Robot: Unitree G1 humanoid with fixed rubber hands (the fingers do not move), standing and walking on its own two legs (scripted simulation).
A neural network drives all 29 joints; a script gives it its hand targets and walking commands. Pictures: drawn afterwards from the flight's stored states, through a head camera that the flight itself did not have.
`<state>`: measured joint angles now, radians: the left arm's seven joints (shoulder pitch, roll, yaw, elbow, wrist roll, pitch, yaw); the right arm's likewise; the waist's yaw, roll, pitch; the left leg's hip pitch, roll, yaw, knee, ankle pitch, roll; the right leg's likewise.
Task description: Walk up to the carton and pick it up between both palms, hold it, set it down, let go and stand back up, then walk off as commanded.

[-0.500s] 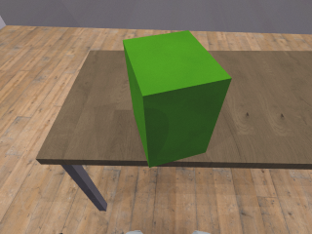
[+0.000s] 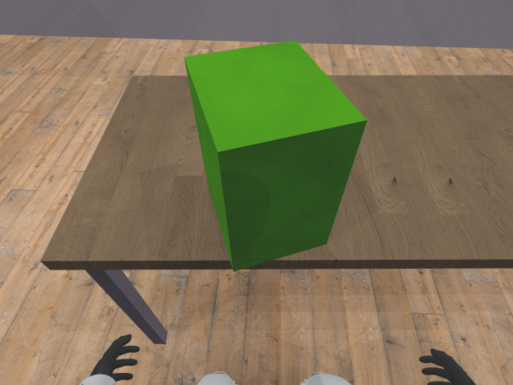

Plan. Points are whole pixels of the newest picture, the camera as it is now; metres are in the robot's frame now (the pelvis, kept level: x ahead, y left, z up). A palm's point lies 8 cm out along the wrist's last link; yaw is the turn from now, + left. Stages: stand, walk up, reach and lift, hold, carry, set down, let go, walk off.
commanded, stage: reach and lift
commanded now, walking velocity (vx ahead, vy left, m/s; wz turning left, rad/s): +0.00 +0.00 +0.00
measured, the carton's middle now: (263, 160) +0.46 +0.02 +0.10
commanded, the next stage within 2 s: none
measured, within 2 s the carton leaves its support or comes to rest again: neither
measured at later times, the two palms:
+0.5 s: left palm (129, 380) +0.15 +0.21 -0.03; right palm out of the picture +0.14 -0.31 -0.04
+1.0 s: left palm (137, 355) +0.18 +0.20 +0.00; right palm (491, 358) +0.18 -0.29 +0.00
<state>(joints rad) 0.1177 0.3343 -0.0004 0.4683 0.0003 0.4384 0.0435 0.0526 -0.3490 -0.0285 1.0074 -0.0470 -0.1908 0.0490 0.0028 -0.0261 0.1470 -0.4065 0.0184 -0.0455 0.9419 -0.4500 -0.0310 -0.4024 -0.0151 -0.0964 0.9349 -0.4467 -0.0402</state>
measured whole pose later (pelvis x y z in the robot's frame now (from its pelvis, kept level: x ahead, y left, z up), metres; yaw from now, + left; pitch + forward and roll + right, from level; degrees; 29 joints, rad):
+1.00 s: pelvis +0.00 -0.05 +0.04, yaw +0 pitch +2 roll +4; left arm 0.28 0.27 0.00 0.28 -0.06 -0.03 0.14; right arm 0.25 -0.26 -0.03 0.47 0.09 -0.26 0.07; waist 0.00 -0.08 0.06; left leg -0.31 0.02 -0.04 0.48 -0.20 -0.05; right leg -0.39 -0.01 -0.10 0.64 -0.29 -0.10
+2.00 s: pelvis +0.01 -0.05 +0.04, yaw +0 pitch +2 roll +3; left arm 0.21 0.11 0.00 -0.22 -0.08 0.35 0.27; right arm 0.14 -0.26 -0.03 0.10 0.25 0.00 0.06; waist 0.00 -0.08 0.01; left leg -0.30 0.02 -0.04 0.44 -0.19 -0.05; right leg -0.37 0.00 -0.10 0.60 -0.27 -0.09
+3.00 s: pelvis +0.01 -0.05 +0.05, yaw +0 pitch +3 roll +3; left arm -0.31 0.13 0.12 -0.27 -0.08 0.86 0.26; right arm -0.49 -0.32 -0.01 0.16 0.40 0.40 -0.08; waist 0.01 -0.08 0.01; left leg -0.28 0.03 -0.04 0.39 -0.16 -0.08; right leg -0.37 0.01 -0.10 0.57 -0.26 -0.10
